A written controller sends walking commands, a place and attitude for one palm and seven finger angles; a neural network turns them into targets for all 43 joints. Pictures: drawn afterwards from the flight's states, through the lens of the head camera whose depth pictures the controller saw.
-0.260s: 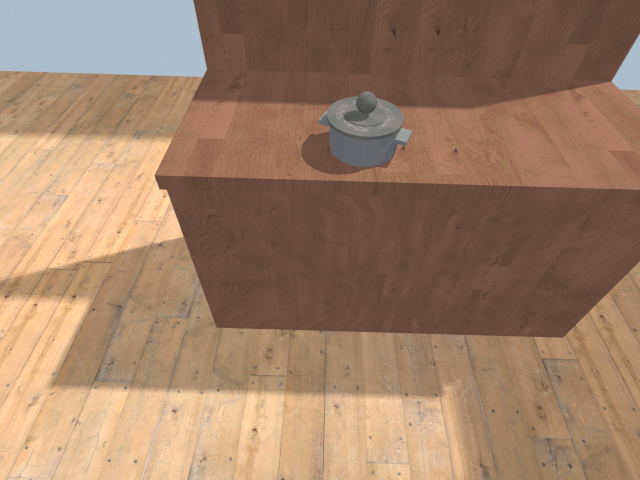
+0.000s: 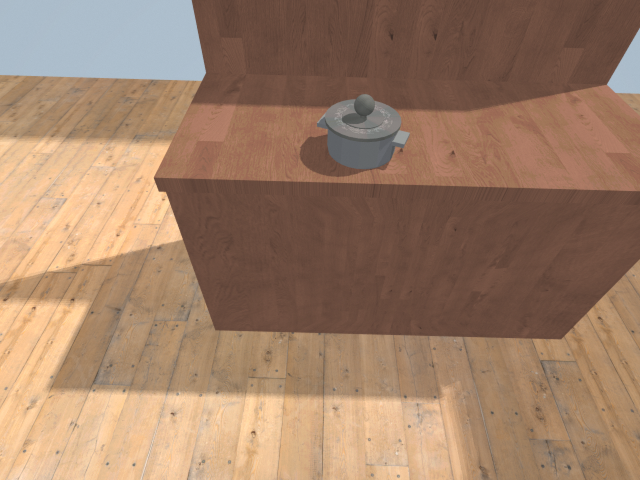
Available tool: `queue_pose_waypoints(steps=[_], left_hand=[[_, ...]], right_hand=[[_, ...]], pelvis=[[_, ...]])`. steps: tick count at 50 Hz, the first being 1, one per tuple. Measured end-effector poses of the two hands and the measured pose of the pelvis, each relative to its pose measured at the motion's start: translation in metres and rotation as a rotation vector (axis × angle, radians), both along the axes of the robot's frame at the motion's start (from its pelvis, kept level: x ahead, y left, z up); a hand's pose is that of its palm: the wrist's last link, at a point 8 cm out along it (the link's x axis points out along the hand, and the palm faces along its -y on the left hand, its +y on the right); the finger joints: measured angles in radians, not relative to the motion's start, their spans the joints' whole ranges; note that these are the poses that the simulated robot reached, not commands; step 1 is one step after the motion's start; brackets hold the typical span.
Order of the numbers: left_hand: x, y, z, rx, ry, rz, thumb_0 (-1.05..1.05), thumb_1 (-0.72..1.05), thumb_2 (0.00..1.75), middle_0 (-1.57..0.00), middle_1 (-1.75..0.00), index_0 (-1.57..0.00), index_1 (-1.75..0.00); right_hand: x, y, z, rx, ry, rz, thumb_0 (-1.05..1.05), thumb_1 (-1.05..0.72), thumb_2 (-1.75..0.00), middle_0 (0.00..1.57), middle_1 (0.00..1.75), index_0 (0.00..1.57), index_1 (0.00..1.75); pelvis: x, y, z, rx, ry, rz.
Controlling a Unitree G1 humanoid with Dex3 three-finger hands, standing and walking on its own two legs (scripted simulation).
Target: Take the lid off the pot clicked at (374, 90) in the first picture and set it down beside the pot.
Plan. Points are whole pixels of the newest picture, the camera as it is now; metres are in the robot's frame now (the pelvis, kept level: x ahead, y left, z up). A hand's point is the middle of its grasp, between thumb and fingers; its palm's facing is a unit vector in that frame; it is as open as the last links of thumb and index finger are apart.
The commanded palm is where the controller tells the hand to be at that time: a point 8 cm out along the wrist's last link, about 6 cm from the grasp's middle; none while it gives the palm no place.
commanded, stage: look at it before walking up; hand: left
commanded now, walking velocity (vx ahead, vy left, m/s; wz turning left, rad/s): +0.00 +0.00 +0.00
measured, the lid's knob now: (364, 105) +0.84 -0.05 +0.06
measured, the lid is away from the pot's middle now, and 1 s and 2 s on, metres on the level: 0.00 0.00 0.00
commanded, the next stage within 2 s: walk to a spot facing it in 0.38 s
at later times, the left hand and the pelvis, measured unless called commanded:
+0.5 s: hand out of the picture -0.01 +0.17 -0.18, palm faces +0.03 -0.98 -0.19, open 7.4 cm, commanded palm none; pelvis +0.00 +0.00 +0.00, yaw +0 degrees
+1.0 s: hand out of the picture +0.05 +0.17 -0.17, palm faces -0.09 -0.96 -0.25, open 7.4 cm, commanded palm none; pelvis -0.01 -0.02 +0.00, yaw -12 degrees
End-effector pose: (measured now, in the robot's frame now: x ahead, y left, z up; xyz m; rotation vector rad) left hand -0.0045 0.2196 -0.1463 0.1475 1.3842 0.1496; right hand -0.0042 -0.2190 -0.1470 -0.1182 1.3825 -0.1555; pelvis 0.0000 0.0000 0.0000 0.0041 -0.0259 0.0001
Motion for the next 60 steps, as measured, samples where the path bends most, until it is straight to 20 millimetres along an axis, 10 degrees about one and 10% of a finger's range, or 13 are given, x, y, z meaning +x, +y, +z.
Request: queue_pose_waypoints(steps=[33,43,54,60], left_hand=[[0.002,-0.005,-0.002,-0.001,0.04,-0.008,0.01,0.9,0.9,-0.2,-0.3,-0.2,-0.3],[0.032,-0.006,0.002,0.064,-0.024,-0.058,0.01,0.9,0.9,-0.2,-0.3,-0.2,-0.3],[0.071,0.012,0.008,0.045,-0.053,-0.182,0.01,0.9,0.9,-0.21,-0.3,-0.2,-0.3],[0.121,0.026,0.005,0.033,-0.129,-0.285,0.01,0.9,0.9,-0.2,-0.3,-0.2,-0.3]], right_hand=[[-0.002,-0.005,-0.006,-0.002,-0.011,-0.061,0.0,-0.91,-0.9,0.2,0.3,0.2,0.3],[0.012,-0.048,-0.018,-0.031,-0.067,-0.115,0.0,-0.91,-0.9,0.2,0.3,0.2,0.3],[0.065,-0.06,0.03,-0.139,-0.328,-0.166,0.0,-0.91,-0.9,0.2,0.3,0.19,0.3],[0.039,-0.047,0.039,-0.178,-0.337,-0.2,0.0,-0.91,-0.9,0.2,0.3,0.2,0.3]], pelvis=[[0.001,-0.006,-0.005,0.009,0.012,-0.062],[-0.002,-0.025,-0.016,0.018,0.028,-0.124],[-0.009,-0.004,-0.004,0.027,0.051,-0.267],[-0.011,0.007,-0.006,0.006,0.039,-0.343]])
